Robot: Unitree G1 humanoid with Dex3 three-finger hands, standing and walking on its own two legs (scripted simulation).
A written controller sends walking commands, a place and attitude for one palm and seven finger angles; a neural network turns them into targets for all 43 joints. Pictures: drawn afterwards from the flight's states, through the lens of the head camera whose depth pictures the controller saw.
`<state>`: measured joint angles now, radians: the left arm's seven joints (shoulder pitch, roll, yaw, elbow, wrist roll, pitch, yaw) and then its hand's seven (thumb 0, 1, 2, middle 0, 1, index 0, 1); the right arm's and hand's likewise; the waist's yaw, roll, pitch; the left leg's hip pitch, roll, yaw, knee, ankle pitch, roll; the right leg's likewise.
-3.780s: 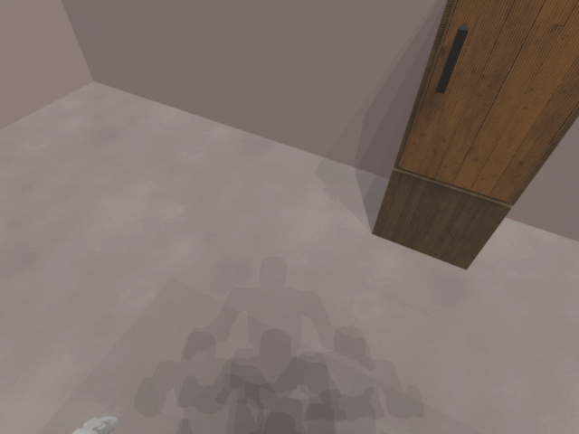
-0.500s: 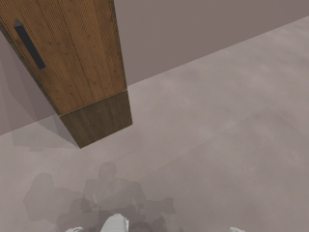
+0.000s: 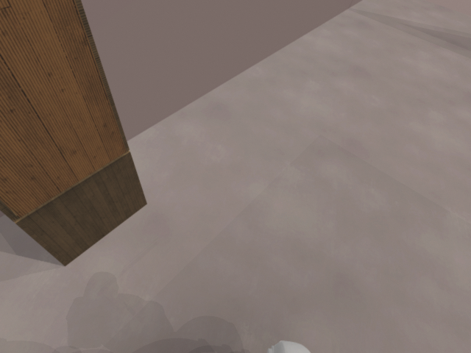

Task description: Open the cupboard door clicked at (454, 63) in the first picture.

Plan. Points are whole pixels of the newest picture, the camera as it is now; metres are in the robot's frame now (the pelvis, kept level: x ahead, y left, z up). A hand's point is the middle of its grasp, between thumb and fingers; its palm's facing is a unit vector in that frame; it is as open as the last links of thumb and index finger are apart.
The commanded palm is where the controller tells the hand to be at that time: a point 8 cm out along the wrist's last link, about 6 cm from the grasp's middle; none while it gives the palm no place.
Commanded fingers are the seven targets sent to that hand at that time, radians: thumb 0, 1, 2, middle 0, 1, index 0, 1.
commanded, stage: walk to a spot facing it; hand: left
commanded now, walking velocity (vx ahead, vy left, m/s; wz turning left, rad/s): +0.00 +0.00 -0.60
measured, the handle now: out of the picture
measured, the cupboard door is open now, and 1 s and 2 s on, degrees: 0 0 0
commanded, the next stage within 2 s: turn to face it in 1.48 s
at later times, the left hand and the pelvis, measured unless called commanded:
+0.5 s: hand out of the picture +0.14 +0.12 -0.15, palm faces -0.26 -0.93 -0.25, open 7.3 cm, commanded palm none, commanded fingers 0.00 0.90 0.90 -0.20 -0.30 -0.20 -0.30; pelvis -0.01 -0.04 +0.00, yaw -18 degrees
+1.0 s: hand (149, 345) +0.15 +0.16 -0.17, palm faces -0.53 -0.83 -0.19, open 7.4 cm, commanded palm none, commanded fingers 0.00 0.90 0.90 -0.20 -0.30 -0.20 -0.30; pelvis -0.02 +0.02 +0.00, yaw -37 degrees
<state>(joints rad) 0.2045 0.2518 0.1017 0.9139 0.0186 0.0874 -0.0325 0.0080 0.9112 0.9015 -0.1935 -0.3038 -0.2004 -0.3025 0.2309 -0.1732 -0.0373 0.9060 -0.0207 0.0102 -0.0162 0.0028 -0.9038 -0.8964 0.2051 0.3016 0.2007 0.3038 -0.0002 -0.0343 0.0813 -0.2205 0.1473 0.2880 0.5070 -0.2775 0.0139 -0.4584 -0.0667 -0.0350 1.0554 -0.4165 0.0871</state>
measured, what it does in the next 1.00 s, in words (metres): steps on the spot, turning right: right foot, then left foot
